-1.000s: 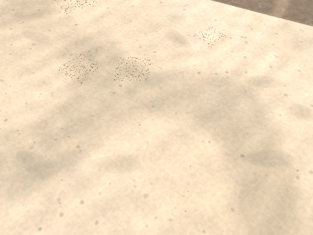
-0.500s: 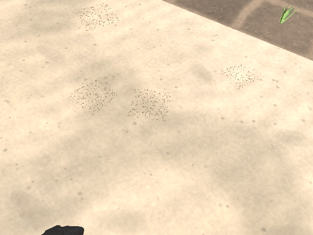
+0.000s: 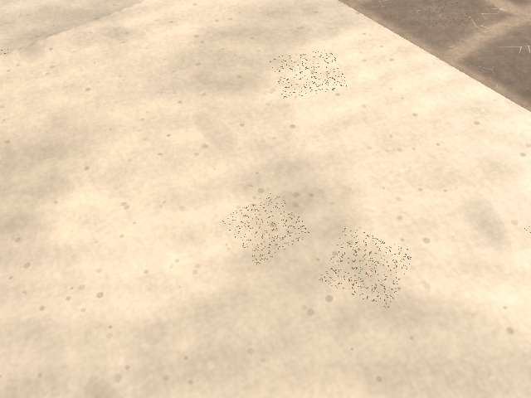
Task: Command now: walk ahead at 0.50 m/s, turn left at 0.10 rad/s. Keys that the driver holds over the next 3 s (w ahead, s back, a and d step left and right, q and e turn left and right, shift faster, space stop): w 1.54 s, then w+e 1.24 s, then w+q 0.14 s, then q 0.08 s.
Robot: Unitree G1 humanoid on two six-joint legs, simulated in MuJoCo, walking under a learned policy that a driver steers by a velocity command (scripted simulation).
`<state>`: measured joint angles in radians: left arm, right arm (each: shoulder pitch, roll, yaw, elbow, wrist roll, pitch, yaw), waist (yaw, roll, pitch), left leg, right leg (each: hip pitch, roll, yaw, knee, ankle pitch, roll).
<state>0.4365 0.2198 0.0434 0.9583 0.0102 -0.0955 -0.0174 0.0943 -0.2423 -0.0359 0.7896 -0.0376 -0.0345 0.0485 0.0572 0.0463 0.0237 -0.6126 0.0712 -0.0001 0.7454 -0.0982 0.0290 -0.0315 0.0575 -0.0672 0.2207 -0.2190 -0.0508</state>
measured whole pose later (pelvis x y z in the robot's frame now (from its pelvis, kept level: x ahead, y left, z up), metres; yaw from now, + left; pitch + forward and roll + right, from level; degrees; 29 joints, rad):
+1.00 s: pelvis +0.54 +0.00 +0.00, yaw +0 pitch +0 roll -1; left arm 0.41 0.21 0.04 1.01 0.01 -0.09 -0.01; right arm 0.17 -0.24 -0.05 0.91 -0.03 -0.03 0.03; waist 0.02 0.04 0.03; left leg -0.61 0.12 0.01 0.92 -0.13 0.03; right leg -0.05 0.08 -0.10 0.22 -0.18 -0.10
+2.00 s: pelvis +1.08 -0.01 -0.01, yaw -13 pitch +0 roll +0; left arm 0.28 0.25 0.08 0.96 0.00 -0.04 -0.01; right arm 0.19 -0.23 -0.04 0.88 -0.04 -0.07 0.00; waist 0.01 0.02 0.06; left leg -0.50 0.09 -0.02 1.14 -0.30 0.01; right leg -0.23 0.13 -0.02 0.40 -0.17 -0.14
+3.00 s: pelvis +1.55 -0.22 -0.01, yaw -41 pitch +0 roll +1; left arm 0.13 0.23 0.03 0.76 0.03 -0.04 -0.01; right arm 0.37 -0.24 -0.04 0.88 0.01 -0.03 0.00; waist -0.05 0.01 0.06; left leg -0.33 0.05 0.02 1.16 -0.41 0.03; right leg -0.33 0.02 -0.10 0.52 -0.20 -0.07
